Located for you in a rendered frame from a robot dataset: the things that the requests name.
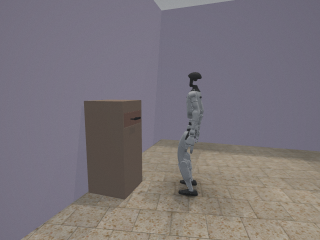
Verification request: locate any left robot forearm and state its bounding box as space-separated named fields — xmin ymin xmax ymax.
xmin=189 ymin=110 xmax=199 ymax=137

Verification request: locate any robot left foot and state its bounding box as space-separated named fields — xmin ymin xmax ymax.
xmin=178 ymin=189 xmax=198 ymax=196

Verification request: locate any robot right hand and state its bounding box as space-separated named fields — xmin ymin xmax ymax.
xmin=194 ymin=130 xmax=200 ymax=143

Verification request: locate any humanoid robot torso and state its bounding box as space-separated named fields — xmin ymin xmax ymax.
xmin=186 ymin=89 xmax=202 ymax=136

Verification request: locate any robot left upper arm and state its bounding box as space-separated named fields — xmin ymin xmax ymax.
xmin=188 ymin=91 xmax=200 ymax=116

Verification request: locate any robot right upper arm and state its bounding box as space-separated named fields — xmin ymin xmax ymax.
xmin=200 ymin=101 xmax=204 ymax=114

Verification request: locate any cabinet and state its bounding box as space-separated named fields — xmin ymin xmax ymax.
xmin=84 ymin=99 xmax=143 ymax=200

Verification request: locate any robot left hand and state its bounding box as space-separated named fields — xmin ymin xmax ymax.
xmin=184 ymin=136 xmax=195 ymax=154

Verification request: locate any drawer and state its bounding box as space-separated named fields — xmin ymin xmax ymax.
xmin=124 ymin=110 xmax=141 ymax=128

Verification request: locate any right robot forearm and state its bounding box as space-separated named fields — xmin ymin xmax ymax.
xmin=197 ymin=113 xmax=203 ymax=129

